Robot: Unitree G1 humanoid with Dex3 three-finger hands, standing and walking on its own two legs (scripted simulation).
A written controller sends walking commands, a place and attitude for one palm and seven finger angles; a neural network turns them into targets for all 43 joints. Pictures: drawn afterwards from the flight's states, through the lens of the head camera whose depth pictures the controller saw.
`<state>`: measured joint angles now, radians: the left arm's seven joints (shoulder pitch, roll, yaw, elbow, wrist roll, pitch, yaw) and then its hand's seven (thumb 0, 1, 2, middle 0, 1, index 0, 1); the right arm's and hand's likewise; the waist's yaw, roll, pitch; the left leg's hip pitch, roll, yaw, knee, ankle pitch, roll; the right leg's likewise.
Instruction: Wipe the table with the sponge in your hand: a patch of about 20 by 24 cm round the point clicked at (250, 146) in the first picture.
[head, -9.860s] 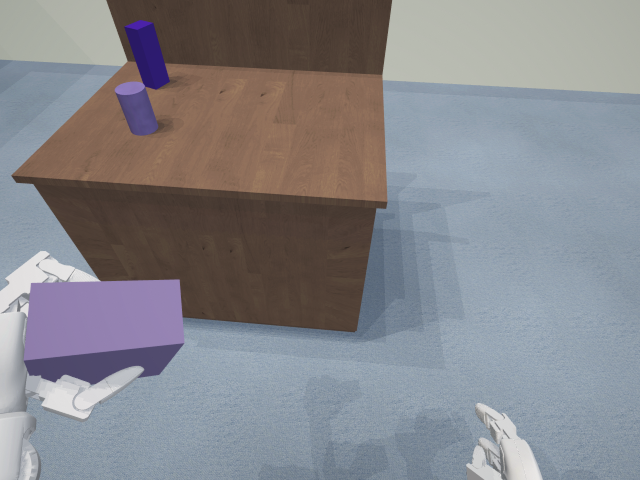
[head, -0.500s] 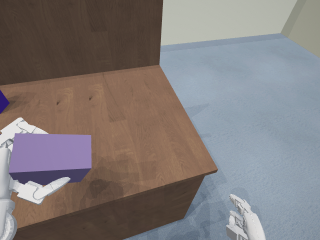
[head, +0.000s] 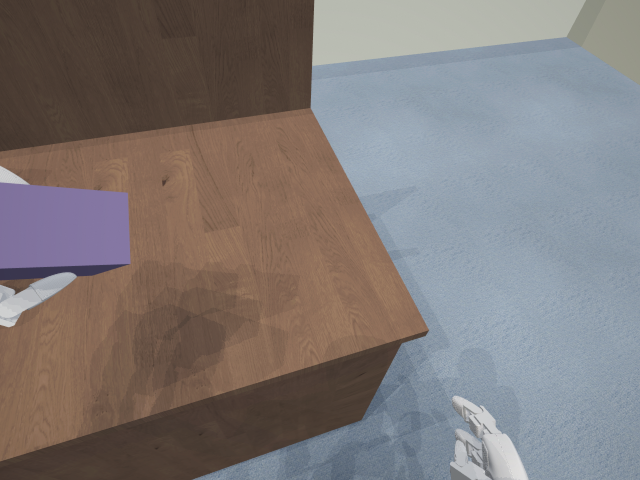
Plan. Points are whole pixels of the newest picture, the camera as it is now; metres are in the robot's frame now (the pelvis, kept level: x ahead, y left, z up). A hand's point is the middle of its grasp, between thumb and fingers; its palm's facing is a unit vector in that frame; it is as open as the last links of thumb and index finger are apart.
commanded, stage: look again from close up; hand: left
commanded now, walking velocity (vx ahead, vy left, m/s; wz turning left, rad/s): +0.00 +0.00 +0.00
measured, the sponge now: (60, 238) +0.27 +0.27 +0.19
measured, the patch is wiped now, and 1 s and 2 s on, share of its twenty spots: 0.00 0.00 0.00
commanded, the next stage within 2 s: come to a stop and stand still in 0.12 s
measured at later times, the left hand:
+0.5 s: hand (46, 330) +0.20 +0.26 +0.16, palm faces +0.44 -0.81 -0.39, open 10.3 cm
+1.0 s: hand (13, 351) +0.18 +0.28 +0.16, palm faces +0.43 -0.84 -0.32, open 10.3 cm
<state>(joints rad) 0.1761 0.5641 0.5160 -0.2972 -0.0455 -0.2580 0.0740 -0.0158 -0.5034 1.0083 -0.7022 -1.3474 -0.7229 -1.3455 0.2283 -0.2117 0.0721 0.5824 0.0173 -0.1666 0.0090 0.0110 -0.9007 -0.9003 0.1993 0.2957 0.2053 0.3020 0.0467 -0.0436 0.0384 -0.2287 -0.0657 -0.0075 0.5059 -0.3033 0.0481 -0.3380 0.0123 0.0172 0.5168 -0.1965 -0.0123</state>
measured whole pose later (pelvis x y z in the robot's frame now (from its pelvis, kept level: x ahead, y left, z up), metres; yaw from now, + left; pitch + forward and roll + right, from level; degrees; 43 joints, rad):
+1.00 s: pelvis -0.03 +0.01 +0.00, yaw +3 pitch -1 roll -1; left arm 0.38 0.39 0.35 -0.39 -0.08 -0.26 0.11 -0.02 -0.50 1.01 -0.70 -1.34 -0.72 -1.34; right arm 0.23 -0.21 0.01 0.64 0.03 -0.20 0.03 0.01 -0.90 -0.90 0.20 0.30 0.21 0.30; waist 0.03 -0.05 0.05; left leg -0.25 -0.09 -0.04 0.52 -0.26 0.07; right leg -0.31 -0.02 -0.02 0.47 -0.15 0.01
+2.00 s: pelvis +0.00 +0.02 +0.01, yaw -2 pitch -1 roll -1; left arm 0.38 0.38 0.36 -0.45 -0.04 -0.23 0.06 -0.02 -0.51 1.01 -0.71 -1.34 -0.73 -1.33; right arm 0.18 -0.17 0.05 0.56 0.01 -0.12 -0.01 0.01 -0.90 -0.90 0.20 0.30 0.21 0.30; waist 0.05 -0.04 0.05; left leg -0.15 -0.05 0.02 0.45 -0.29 0.07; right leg -0.24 0.02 0.03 0.40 -0.15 0.01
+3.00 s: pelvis -0.01 +0.00 +0.00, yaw +3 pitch +1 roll +0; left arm 0.41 0.42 0.35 -0.41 -0.09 -0.29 0.13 -0.01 -0.51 1.01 -0.71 -1.33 -0.73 -1.33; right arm 0.20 -0.25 0.00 0.61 0.02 -0.19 0.03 0.01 -0.90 -0.90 0.20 0.30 0.20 0.30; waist 0.06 -0.03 0.05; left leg -0.25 -0.06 -0.05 0.52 -0.29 0.04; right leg -0.31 0.01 -0.02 0.50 -0.21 -0.01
